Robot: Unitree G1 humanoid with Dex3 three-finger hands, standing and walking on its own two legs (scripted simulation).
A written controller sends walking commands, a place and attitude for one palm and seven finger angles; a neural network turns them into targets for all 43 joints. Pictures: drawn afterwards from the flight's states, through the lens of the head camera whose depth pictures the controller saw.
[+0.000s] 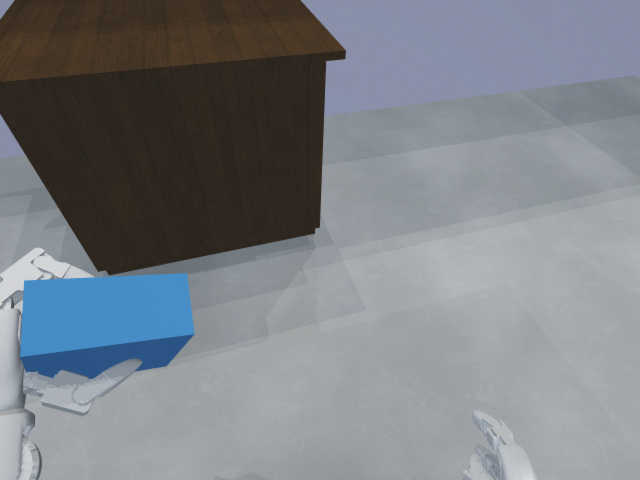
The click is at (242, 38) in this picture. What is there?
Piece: table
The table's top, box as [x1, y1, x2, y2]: [0, 0, 345, 92]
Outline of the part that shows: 0,19 0,92 341,59 345,56 345,50 300,0 15,0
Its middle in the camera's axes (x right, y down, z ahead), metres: -0.49 -0.67 +1.22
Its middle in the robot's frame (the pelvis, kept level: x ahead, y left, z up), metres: +1.34 +0.57 +0.05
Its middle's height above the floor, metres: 0.82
